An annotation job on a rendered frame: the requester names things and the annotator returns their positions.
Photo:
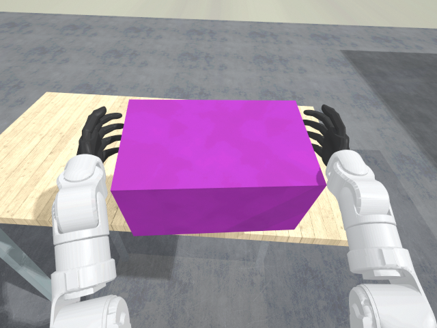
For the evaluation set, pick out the table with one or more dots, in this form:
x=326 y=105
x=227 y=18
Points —
x=34 y=151

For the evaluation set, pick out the robot left hand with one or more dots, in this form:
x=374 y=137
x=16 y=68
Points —
x=92 y=141

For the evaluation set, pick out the carton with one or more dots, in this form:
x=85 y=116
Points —
x=211 y=166

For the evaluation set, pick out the robot right hand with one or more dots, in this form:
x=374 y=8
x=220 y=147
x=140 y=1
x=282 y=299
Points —
x=333 y=130

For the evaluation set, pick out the robot left upper arm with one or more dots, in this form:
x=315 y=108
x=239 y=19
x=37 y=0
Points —
x=109 y=311

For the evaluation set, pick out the robot right upper arm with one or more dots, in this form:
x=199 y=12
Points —
x=388 y=306

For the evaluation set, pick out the left robot forearm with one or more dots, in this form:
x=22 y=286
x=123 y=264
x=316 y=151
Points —
x=80 y=232

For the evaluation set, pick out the right robot forearm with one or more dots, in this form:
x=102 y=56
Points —
x=375 y=247

